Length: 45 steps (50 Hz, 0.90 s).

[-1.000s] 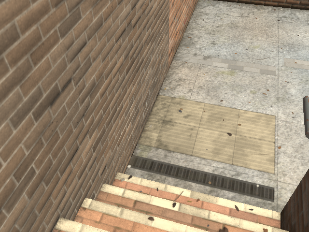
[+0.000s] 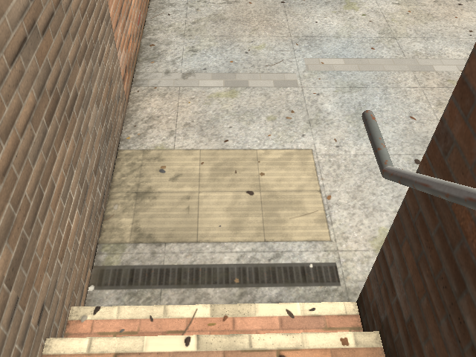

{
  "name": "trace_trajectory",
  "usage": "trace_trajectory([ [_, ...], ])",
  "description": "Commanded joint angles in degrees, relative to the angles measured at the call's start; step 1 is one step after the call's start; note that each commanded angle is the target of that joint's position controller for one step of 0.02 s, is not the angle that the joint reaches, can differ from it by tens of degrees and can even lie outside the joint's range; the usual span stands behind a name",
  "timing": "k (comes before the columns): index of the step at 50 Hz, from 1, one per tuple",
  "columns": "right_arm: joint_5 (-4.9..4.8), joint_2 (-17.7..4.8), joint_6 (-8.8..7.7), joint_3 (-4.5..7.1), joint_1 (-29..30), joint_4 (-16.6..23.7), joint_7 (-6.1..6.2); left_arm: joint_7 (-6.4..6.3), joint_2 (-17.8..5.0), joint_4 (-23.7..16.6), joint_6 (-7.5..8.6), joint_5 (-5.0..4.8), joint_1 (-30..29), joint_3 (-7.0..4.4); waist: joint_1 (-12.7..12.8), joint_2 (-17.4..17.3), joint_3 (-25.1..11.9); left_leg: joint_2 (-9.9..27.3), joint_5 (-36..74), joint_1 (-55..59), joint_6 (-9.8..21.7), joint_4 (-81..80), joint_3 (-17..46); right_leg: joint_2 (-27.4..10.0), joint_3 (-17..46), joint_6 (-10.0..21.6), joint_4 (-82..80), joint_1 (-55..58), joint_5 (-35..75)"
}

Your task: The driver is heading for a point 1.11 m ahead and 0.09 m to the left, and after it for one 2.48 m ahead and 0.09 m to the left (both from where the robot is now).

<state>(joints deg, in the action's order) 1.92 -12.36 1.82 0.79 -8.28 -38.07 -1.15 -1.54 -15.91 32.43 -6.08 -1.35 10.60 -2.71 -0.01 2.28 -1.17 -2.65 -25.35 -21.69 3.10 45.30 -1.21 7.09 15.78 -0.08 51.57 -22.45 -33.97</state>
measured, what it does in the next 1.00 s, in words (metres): goes down: left foot 0.20 m lower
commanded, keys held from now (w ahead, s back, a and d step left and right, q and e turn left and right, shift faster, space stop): no key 0.14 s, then w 0.86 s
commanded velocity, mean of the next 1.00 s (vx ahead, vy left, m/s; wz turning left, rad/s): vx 0.32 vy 0.00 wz -0.07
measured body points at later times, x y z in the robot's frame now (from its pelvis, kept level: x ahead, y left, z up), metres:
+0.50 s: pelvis +0.08 -0.04 +0.00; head +0.08 -0.04 +0.45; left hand +0.19 +0.20 -0.11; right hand +0.07 -0.29 -0.13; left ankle +0.00 +0.10 -0.70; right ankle +0.00 -0.16 -0.71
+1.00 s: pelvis +0.24 +0.00 -0.21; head +0.24 -0.01 +0.24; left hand +0.37 +0.23 -0.33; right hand +0.09 -0.20 -0.35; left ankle +0.21 +0.08 -0.91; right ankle +0.24 -0.16 -0.71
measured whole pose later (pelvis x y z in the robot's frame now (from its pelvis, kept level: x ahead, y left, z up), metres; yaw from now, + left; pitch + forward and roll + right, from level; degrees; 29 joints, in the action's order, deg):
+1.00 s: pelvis +0.24 +0.00 -0.21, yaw -3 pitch +0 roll +2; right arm 2.3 -9.4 -1.1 1.3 -36.1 -57.9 -1.6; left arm -2.3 -10.1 48.2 1.3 -3.8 13.5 -1.4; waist -3.8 1.2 -1.2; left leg -5.3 -27.6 -18.4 4.9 46.9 -4.2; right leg 2.7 11.8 3.4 106.8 -50.8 -26.2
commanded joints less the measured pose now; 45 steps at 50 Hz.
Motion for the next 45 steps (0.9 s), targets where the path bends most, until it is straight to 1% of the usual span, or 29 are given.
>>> trace_trajectory([
  [1, -0.93, -7.05, -1.99, 1.40, -1.66, 1.64, -0.52, -1.14, -5.60, -3.41, 2.58, -1.18, 0.36, -2.04, 1.01, -10.20, 1.32, 21.43, 29.68, 13.01, 18.09, -20.73, 35.64, -3.29, 3.46, -1.51, 9.49, -18.77, -4.49],
  [3, -1.62, -6.83, -1.49, 1.21, 2.81, 1.92, 0.08, -0.71, -3.72, -1.28, 1.51, 0.06, 2.05, -1.48, 3.40, -6.49, 1.22, 17.87, 25.45, 6.98, 13.25, -19.17, 26.60, -6.86, -0.10, -1.97, 3.45, -11.29, 3.19],
  [4, -1.18, -8.43, -0.88, 1.76, 3.15, 1.77, 0.37, 0.14, -2.35, 0.98, 1.41, 0.23, 2.52, -1.07, 3.57, -3.70, -1.71, 14.04, 27.46, -0.50, 11.59, -17.21, 18.68, -4.67, -5.96, -2.04, 6.66, -0.56, 13.45],
  [8, -0.98, -1.46, -0.72, -0.76, -1.79, -1.02, 0.59, 2.16, 4.17, 3.70, 1.58, 0.96, 6.84, 1.39, 4.21, -6.61, -2.85, 7.41, 8.34, -6.65, 5.11, -18.35, 7.90, -3.26, -10.09, 1.09, -11.28, 16.96, 17.95],
  [10, -2.60, -2.82, -1.69, -0.09, -7.74, -1.72, 0.24, 1.82, -1.72, 2.56, 1.52, 0.80, 3.21, 0.78, -2.17, 0.15, 0.55, 3.33, -6.62, -0.49, 0.07, -17.44, 7.55, -8.24, -1.73, 4.62, -20.86, 10.80, 25.98],
  [11, -2.64, -5.18, -1.73, 0.81, -9.33, -1.75, 0.40, 1.65, -4.37, 1.89, 1.73, 0.25, -0.24, 0.07, -4.65, 4.37, 3.93, 3.25, -6.41, 3.97, 0.21, -17.43, 6.67, -7.66, -0.06, 6.31, -24.08, 0.98, 10.80],
  [12, -2.38, -7.05, -1.64, 1.55, -8.99, -2.75, 1.11, 1.40, -4.49, 2.15, 2.28, 0.03, 0.55, -0.27, -3.69, 3.49, 6.47, 2.24, -6.97, 8.68, 0.39, -14.18, 4.46, -7.34, 0.29, 7.12, -28.27, -5.59, 2.85],
  [15, -2.31, -3.48, -1.74, 1.39, -15.32, -4.95, 2.51, 0.71, -1.70, 2.49, 5.13, -0.43, -0.78, 0.85, -6.54, 2.61, 5.31, 1.06, -4.58, 14.00, 1.51, -11.67, 3.62, -6.49, -1.79, 8.26, -26.00, -6.86, 8.35],
  [17, -2.99, -4.75, -2.17, 1.95, -16.22, -5.50, 2.93, 0.40, 1.22, 2.61, 5.98, -0.29, 0.26, 1.50, -4.83, -3.87, 3.10, 3.71, -3.66, 13.11, 3.90, -16.45, 9.36, -3.87, -5.93, 6.57, -18.37, -3.73, 12.54],
  [19, -3.54, -4.72, -2.67, 1.83, -15.27, -5.53, 2.58, -0.02, 0.84, 4.26, 6.83, -0.85, 4.56, 1.21, -2.17, -8.93, 1.81, 6.97, 4.31, 12.79, 7.40, -18.27, 15.20, -3.40, -7.92, 4.88, -11.36, -2.36, 15.21],
  [22, -4.57, -6.15, -3.81, 2.24, -15.28, -5.34, 2.55, -0.63, -1.69, 5.97, 7.38, -0.70, 7.41, 0.13, -1.44, -4.24, 0.16, 6.83, 13.83, 14.21, 6.99, -12.84, 14.52, -4.45, -6.73, 4.49, -10.24, -0.58, 23.47],
  [24, -4.66, -6.11, -3.81, 2.64, -18.20, -6.38, 3.03, -0.15, -1.35, 6.49, 7.29, -1.66, 7.61, 0.11, -2.14, -0.80, -0.25, 3.65, 13.87, 12.09, 5.13, -6.49, 10.02, -3.97, -5.56, 5.18, -10.33, 1.60, 28.88],
  [26, -3.56, -4.87, -3.93, 2.36, -18.54, -6.71, 3.49, 0.43, -1.31, 7.25, 7.09, -1.91, 10.21, -0.39, -1.12, 2.12, -0.35, 0.77, 10.40, 3.72, 3.52, 2.27, 5.77, -4.40, -2.70, 7.69, -9.00, 6.19, 35.40],
  [28, -3.90, -4.65, -5.16, 2.03, -12.35, -4.47, 3.42, 0.84, -5.05, 10.63, 6.83, -1.58, 20.74, -2.08, 4.18, 6.83, -0.30, -1.39, -0.34, -16.35, 1.54, 15.50, 2.96, -11.13, 10.52, 13.70, -14.09, 19.31, 37.67],
  [29, -4.42, -5.03, -5.87, 2.31, -8.86, -2.63, 3.43, 1.25, -7.74, 12.01, 7.20, -1.51, 23.29, -2.94, 4.76, 9.23, 2.47, -1.24, -17.72, -27.32, 0.83, 20.61, 3.45, -17.53, 20.02, 17.96, -17.13, 22.65, 40.57],
  [30, -4.65, -6.27, -6.61, 2.56, -4.68, -1.05, 3.31, 0.96, -7.70, 11.81, 8.08, -1.10, 22.76, -2.59, 5.64, 5.60, 5.63, 1.89, -17.86, -36.34, 1.07, 21.95, 8.03, -21.40, 24.74, 19.53, -16.01, 23.88, 38.92],
  [31, -4.58, -6.18, -6.67, 2.71, -4.41, -1.29, 3.24, 0.83, -7.89, 12.28, 8.70, -0.78, 22.14, -2.76, 4.75, 2.76, 5.78, 3.69, -12.64, -37.53, 1.39, 22.08, 9.86, -21.69, 24.51, 18.31, -14.35, 22.92, 39.26],
  [33, -3.68, -6.86, -6.18, 3.37, -9.22, -2.85, 2.92, 0.40, -7.95, 12.84, 8.21, -0.77, 18.15, -2.75, 1.21, 5.99, 4.48, 4.98, -4.34, -33.38, 1.74, 20.66, 7.49, -20.27, 19.19, 14.91, -11.61, 17.40, 43.66],
  [34, -3.92, -8.02, -6.26, 4.11, -7.75, -4.12, 1.99, -0.83, -3.73, 13.09, 8.55, -1.23, 17.01, -1.71, 0.78, 3.95, 4.08, 7.80, 15.82, -34.24, 1.59, 13.14, 12.90, -17.47, 14.49, 11.75, -3.55, 15.13, 28.75],
  [35, -3.11, -6.73, -5.89, 3.68, -8.52, -4.77, 1.18, -1.44, -2.54, 13.41, 8.48, -1.25, 18.27, -1.19, 0.75, 3.34, 2.66, 6.75, 24.77, -30.14, 1.50, 8.34, 9.56, -15.15, 10.05, 10.36, -1.81, 11.24, 24.96],
  [37, -0.42, -1.61, -5.43, 2.09, -9.92, -3.86, -0.71, -3.93, -0.07, 13.74, 7.68, -0.93, 11.58, -0.45, -3.32, -2.79, 1.76, 0.46, 60.75, 4.60, -0.53, -6.35, -0.09, -4.20, -4.71, 7.95, 1.07, -19.33, 17.46],
  [38, -1.72, 1.10, -4.20, 1.58, -10.01, -3.21, -0.61, -3.95, -1.59, 15.87, 6.98, -0.01, 12.34, -0.71, -3.18, -2.04, 0.29, -3.35, 59.49, 14.96, -3.25, -6.59, -4.58, -3.35, -6.81, 8.12, 0.37, -24.34, 15.36],
  [39, -2.33, 0.84, -2.98, 1.77, -10.33, -1.36, -0.08, -3.57, -2.38, 16.05, 6.53, -0.08, 12.37, -0.66, -3.39, 1.83, -0.47, -3.42, 50.48, 17.32, -4.59, -7.27, -3.30, -3.61, -4.80, 9.00, 2.74, -23.14, 18.97],
  [40, -1.63, -2.38, -2.56, 3.03, -22.44, -5.17, 0.29, -2.90, -3.98, 15.25, 6.99, -0.21, 5.08, -0.59, -11.29, 5.12, -4.87, -4.12, 54.28, 28.68, -4.81, 5.95, -4.08, -3.52, -0.22, 9.17, 10.71, -27.04, 24.66],
  [41, -0.40, -5.11, -1.76, 3.90, -37.25, -10.62, 1.24, -1.68, -4.48, 12.77, 6.82, -0.78, -3.33, -0.54, -18.58, 3.11, -5.96, -3.23, 49.77, 33.03, -3.54, 3.70, -5.51, -4.01, -2.03, 7.06, 21.47, -26.57, 30.42],
  [42, -0.09, -6.37, -1.22, 4.45, -48.96, -12.52, 1.43, -0.75, -6.13, 13.00, 6.78, -2.54, -6.03, -1.21, -26.18, -4.14, -4.35, 2.05, 44.56, 36.71, 1.00, -15.37, -4.94, -1.55, -7.21, 3.46, 42.97, -24.31, 27.44],
  [43, -1.59, -3.59, -1.28, 4.24, -50.06, -14.63, 1.65, -0.06, 0.21, 14.46, 7.47, -1.32, 1.37, -0.11, -22.51, -14.53, 1.84, 10.57, 43.41, 37.42, 5.33, -32.32, 3.58, 5.88, -7.13, 2.90, 66.93, -28.93, -5.87],
  [44, -1.50, 1.28, -2.49, 1.50, -47.58, -14.83, 0.92, -0.42, 3.37, 15.41, 8.22, -0.25, 2.91, 0.56, -19.33, -10.90, 6.06, 11.60, 49.67, 38.56, 4.54, -18.46, 6.24, 7.03, -4.18, 4.68, 77.98, -41.23, -14.64],
  [45, -0.34, -1.67, -4.06, 0.30, -43.77, -14.06, -0.30, 0.43, 7.90, 13.44, 10.01, -1.06, 12.97, 1.43, -7.60, -19.64, 2.73, 16.98, 75.80, 40.89, 8.81, -2.32, 13.98, 3.38, 0.66, 5.47, 79.01, -49.16, -12.26],
])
